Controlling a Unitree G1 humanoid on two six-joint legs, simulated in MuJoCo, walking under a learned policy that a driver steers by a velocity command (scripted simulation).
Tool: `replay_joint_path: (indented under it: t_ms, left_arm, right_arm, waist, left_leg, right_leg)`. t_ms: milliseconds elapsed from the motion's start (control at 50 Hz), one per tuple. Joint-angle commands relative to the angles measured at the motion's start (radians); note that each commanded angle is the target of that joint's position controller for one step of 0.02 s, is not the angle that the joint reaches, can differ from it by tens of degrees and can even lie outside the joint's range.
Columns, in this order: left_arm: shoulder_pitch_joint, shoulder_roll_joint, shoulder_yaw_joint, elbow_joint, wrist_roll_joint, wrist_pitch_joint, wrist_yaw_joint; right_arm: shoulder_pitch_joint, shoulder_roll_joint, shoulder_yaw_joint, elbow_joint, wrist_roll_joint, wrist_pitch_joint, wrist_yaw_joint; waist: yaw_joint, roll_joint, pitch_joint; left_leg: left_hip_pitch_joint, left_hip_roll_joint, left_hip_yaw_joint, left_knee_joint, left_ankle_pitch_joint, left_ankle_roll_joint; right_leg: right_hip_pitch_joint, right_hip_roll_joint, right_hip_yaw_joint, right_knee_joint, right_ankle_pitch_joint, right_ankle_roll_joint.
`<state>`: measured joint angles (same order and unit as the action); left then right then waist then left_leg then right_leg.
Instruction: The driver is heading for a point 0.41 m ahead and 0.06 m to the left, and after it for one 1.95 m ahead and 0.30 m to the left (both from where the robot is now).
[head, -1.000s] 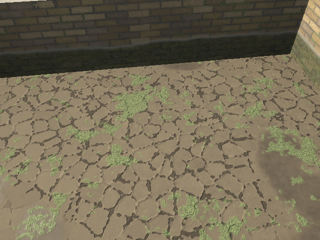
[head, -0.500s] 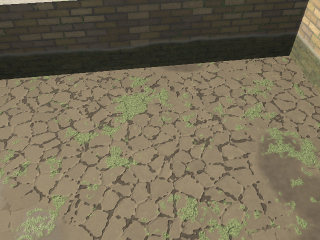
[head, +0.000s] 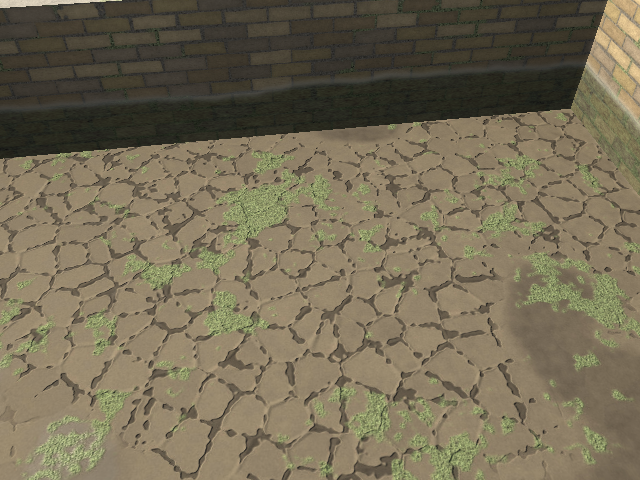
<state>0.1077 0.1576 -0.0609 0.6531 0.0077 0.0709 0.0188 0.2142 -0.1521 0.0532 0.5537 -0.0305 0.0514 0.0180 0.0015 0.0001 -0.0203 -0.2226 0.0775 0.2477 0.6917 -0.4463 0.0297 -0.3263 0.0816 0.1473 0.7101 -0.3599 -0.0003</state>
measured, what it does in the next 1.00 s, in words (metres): stands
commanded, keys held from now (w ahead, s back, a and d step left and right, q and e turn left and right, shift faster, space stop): w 0.10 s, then no key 0.90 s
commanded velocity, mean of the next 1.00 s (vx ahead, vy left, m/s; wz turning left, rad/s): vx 0.17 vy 0.00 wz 0.00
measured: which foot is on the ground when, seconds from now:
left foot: down 0.00-1.00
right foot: down 0.00-1.00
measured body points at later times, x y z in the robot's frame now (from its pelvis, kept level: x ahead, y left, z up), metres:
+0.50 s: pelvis +0.01 +0.00 +0.02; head +0.02 +0.01 +0.47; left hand +0.16 +0.22 -0.10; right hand +0.12 -0.21 -0.10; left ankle -0.04 +0.08 -0.72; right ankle +0.01 -0.12 -0.72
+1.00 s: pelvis -0.01 -0.01 +0.01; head +0.00 +0.00 +0.46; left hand +0.16 +0.22 -0.09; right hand +0.12 -0.24 -0.10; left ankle -0.04 +0.08 -0.72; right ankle +0.01 -0.12 -0.72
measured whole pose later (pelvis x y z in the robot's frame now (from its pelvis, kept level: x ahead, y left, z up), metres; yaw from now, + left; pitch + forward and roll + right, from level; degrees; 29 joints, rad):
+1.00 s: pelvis -0.01 -0.01 +0.01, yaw -1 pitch +0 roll +1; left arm 0.12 0.19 -0.03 0.67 0.01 0.09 0.02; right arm 0.25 -0.20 0.02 0.62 -0.03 0.10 0.01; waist 0.02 -0.02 0.00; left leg -0.22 0.06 0.26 0.58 -0.36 0.03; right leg -0.33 0.07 0.16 0.61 -0.28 0.00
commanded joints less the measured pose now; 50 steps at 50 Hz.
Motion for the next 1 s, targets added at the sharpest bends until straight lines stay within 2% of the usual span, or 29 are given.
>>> replay_joint_path:
  t_ms: [20,60,80,120,240,340,360,380,400,440,460,500,600,660,840,860,880,1000]
  left_arm:
    - [-0.089,0.072,0.021,-0.089,0.001,-0.017,0.001]
    - [-0.089,0.072,0.021,-0.089,0.001,-0.017,0.001]
    - [-0.086,0.073,0.026,-0.09,0.004,-0.011,0.007]
    - [-0.071,0.072,0.027,-0.084,0.003,-0.008,0.01]
    - [-0.039,0.066,0.028,-0.053,-0.001,0.001,0.002]
    - [-0.032,0.072,0.034,-0.029,0.003,0.008,-0.001]
    - [-0.038,0.058,0.03,-0.027,0.016,0.002,-0.014]
    - [-0.003,0.059,0.031,-0.009,0.016,-0.002,-0.014]
    - [-0.001,0.067,0.034,-0.002,0.015,-0.004,-0.014]
    - [-0.009,0.07,0.035,0.003,0.015,-0.005,-0.012]
    - [-0.017,0.077,0.037,0.001,-0.002,0.001,0.006]
    - [-0.036,0.076,0.036,-0.007,0.002,0.012,0.013]
    - [-0.026,0.081,0.039,-0.009,0.007,0.015,0.014]
    - [-0.025,0.088,0.042,-0.014,0.008,0.014,0.016]
    - [-0.031,0.101,0.05,-0.034,0.008,0.013,0.012]
    - [-0.042,0.114,0.052,-0.044,0.01,0.007,0.005]
    - [-0.05,0.121,0.056,-0.053,0.002,0.003,0.003]
    - [-0.057,0.126,0.062,-0.081,0.003,-0.002,0.002]
  right_arm:
    - [-0.052,-0.065,-0.019,-0.089,0.001,-0.017,-0.003]
    - [-0.051,-0.065,-0.019,-0.088,0.001,-0.017,-0.003]
    - [-0.028,-0.082,-0.027,-0.071,0.009,-0.015,-0.014]
    - [-0.014,-0.082,-0.027,-0.063,0.008,-0.011,-0.02]
    - [0.03,-0.072,-0.019,-0.024,-0.002,-0.003,-0.02]
    - [0.063,-0.098,-0.026,0.013,0.002,-0.013,-0.024]
    - [0.02,-0.075,-0.016,-0.005,-0.004,-0.006,-0.025]
    - [0.051,-0.092,-0.022,0.007,-0.007,-0.005,-0.026]
    - [0.067,-0.105,-0.028,0.013,-0.006,-0.003,-0.027]
    - [0.071,-0.114,-0.035,0.019,-0.003,0.003,-0.028]
    - [0.092,-0.141,-0.048,0.037,0.01,-0.002,-0.026]
    - [0.072,-0.117,-0.042,0.034,0.012,0.002,-0.024]
    - [0.065,-0.113,-0.044,0.033,0.011,0.016,-0.025]
    - [0.062,-0.126,-0.05,0.033,0.011,0.024,-0.026]
    - [0.051,-0.131,-0.058,0.021,0.007,0.038,-0.023]
    - [0.029,-0.131,-0.059,0.008,0.001,0.041,-0.014]
    - [0.025,-0.129,-0.059,0.001,0.002,0.039,-0.012]
    - [0.026,-0.119,-0.057,-0.014,0.002,0.029,-0.009]
  waist:
    - [0.0,0.003,-0.033]
    - [0.0,0.002,-0.033]
    - [0.002,0.015,-0.049]
    - [0.003,0.009,-0.051]
    - [0.006,-0.019,0.011]
    - [0.008,-0.005,0.011]
    - [0.027,-0.007,0.042]
    - [0.028,0.013,-0.018]
    - [0.021,0.018,-0.038]
    - [0.017,0.024,-0.065]
    - [0.002,0.045,-0.108]
    - [0.006,0.031,-0.076]
    - [0.011,0.012,-0.057]
    - [0.014,0.008,-0.046]
    - [0.017,-0.021,-0.03]
    - [0.013,-0.043,-0.011]
    - [0.016,-0.053,-0.011]
    - [0.012,-0.046,-0.04]
  left_leg:
    - [0.073,0.037,-0.094,-0.132,0.157,-0.005]
    - [0.076,0.037,-0.094,-0.131,0.167,-0.004]
    - [0.112,0.048,-0.088,-0.122,0.206,-0.002]
    - [0.117,0.054,-0.086,-0.123,0.225,0.003]
    - [0.112,0.052,-0.094,-0.185,0.197,0.001]
    - [0.168,0.072,-0.108,-0.237,0.398,0.008]
    - [0.129,0.107,-0.114,-0.234,0.59,-0.002]
    - [0.163,0.101,-0.106,-0.235,0.611,-0.002]
    - [0.182,0.097,-0.104,-0.238,0.618,-0.003]
    - [0.203,0.093,-0.1,-0.246,0.619,-0.002]
    - [0.255,0.06,-0.099,-0.248,0.518,0.001]
    - [0.242,0.071,-0.101,-0.259,0.514,0.015]
    - [0.215,0.075,-0.102,-0.254,0.502,0.029]
    - [0.2,0.071,-0.1,-0.247,0.472,0.031]
    - [0.158,0.059,-0.104,-0.227,0.313,0.031]
    - [0.13,0.041,-0.101,-0.21,0.261,0.034]
    - [0.121,0.035,-0.1,-0.2,0.234,0.033]
    - [0.138,0.03,-0.112,-0.172,0.217,0.037]
  right_leg:
    - [-0.074,-0.02,0.006,-0.101,0.266,-0.043]
    - [-0.071,-0.02,0.005,-0.1,0.272,-0.043]
    - [-0.075,-0.027,-0.013,-0.091,0.308,-0.053]
    - [-0.068,-0.027,-0.02,-0.089,0.308,-0.052]
    - [-0.062,-0.053,0.052,-0.189,0.268,-0.052]
    - [-0.02,-0.064,0.072,-0.25,0.309,-0.043]
    - [0.012,-0.078,0.051,-0.25,0.454,-0.038]
    - [0.052,-0.081,0.051,-0.254,0.475,-0.04]
    - [0.067,-0.08,0.048,-0.255,0.5,-0.044]
    - [0.084,-0.081,0.038,-0.263,0.521,-0.048]
    - [0.064,-0.072,0.051,-0.249,0.436,-0.049]
    - [0.027,-0.071,0.042,-0.256,0.375,-0.042]
    - [-0.002,-0.072,0.036,-0.239,0.362,-0.042]
    - [-0.019,-0.072,0.037,-0.225,0.37,-0.046]
    - [-0.065,-0.075,0.061,-0.22,0.345,-0.061]
    - [-0.081,-0.065,0.075,-0.213,0.302,-0.058]
    - [-0.09,-0.07,0.092,-0.218,0.289,-0.06]
    - [-0.125,-0.073,0.117,-0.223,0.221,-0.064]
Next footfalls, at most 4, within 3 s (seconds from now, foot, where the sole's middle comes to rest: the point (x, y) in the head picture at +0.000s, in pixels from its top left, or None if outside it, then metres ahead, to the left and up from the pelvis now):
none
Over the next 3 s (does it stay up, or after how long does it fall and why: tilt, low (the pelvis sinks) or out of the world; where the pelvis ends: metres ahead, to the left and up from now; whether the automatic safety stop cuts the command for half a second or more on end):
stays up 0.01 0.00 0.03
